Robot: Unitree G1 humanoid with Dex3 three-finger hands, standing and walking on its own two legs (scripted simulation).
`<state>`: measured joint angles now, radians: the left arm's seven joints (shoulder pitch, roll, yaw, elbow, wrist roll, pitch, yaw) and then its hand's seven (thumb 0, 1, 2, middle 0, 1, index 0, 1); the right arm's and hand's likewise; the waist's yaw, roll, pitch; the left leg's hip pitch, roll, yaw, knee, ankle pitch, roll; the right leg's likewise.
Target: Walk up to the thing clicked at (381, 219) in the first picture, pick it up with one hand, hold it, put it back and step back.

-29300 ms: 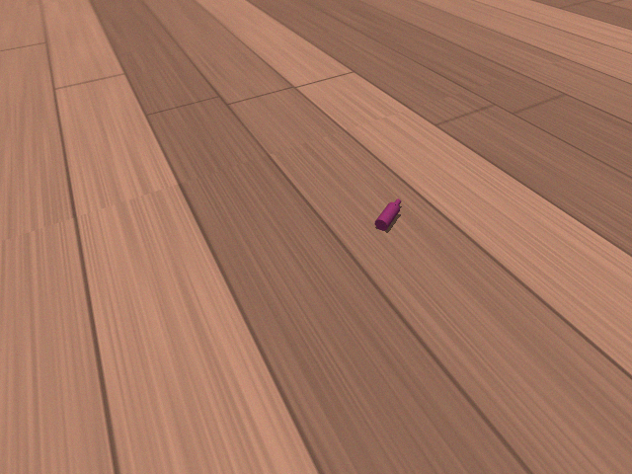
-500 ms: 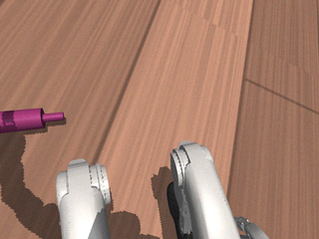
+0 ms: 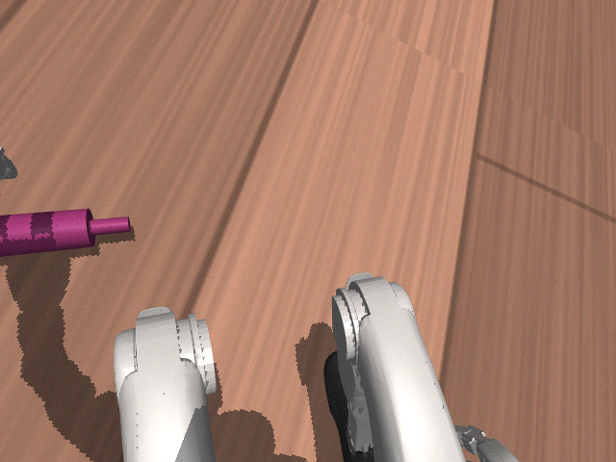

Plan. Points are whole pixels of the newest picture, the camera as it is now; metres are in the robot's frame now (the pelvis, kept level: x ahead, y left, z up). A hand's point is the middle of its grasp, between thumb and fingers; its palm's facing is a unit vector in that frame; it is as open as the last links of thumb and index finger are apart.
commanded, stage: approach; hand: left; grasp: from above
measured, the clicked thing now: (62, 230) +0.47 +0.32 -0.28
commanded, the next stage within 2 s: close in in 0.60 s
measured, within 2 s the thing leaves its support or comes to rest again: neither
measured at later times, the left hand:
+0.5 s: hand (9, 220) +0.45 +0.35 -0.17, palm faces -0.46 -0.09 -0.88, open 13.7 cm
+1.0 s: hand (14, 210) +0.46 +0.34 -0.16, palm faces -0.43 -0.09 -0.90, open 13.7 cm
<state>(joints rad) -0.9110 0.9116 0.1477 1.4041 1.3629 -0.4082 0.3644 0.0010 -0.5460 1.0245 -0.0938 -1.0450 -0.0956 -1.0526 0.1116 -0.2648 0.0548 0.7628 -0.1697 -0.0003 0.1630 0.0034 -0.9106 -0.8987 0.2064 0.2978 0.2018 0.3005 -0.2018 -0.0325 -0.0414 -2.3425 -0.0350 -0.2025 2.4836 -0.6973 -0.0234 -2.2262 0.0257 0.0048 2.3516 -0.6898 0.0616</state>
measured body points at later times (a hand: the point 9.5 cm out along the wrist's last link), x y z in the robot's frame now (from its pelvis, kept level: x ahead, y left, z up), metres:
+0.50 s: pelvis +0.00 +0.00 +0.00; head +0.25 +0.08 +0.36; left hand +0.47 +0.35 -0.12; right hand +0.02 -0.28 -0.09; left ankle +0.07 +0.13 -0.28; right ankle +0.11 -0.16 -0.28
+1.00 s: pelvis +0.00 +0.00 +0.00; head +0.23 +0.11 +0.37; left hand +0.48 +0.34 -0.11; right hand +0.07 -0.27 -0.08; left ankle +0.07 +0.13 -0.28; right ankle +0.11 -0.16 -0.28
